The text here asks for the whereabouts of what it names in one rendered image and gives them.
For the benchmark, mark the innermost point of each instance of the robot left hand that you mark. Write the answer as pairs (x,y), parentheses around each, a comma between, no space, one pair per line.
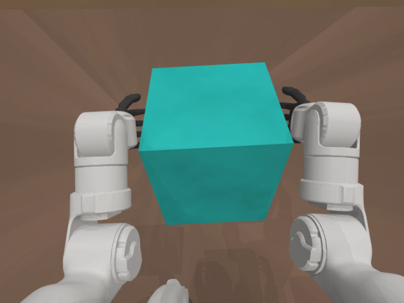
(128,100)

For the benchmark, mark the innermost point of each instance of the robot left upper arm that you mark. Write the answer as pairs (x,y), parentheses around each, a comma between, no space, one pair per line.
(99,259)

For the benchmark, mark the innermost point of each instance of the left robot thigh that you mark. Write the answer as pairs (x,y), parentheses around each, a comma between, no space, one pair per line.
(170,293)

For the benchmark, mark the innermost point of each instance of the robot right forearm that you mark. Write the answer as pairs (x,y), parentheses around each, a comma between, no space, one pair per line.
(330,132)

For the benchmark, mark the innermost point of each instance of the carton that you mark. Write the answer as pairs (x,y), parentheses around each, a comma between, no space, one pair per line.
(214,142)

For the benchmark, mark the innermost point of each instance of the left robot shin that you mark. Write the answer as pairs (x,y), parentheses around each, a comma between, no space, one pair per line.
(173,281)

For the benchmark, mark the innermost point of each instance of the robot left forearm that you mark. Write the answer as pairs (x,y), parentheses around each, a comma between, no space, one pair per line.
(101,143)

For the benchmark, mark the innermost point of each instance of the robot right hand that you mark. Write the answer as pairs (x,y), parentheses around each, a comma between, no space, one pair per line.
(296,95)

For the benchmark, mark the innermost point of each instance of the robot right upper arm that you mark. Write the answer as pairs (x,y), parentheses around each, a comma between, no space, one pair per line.
(335,250)

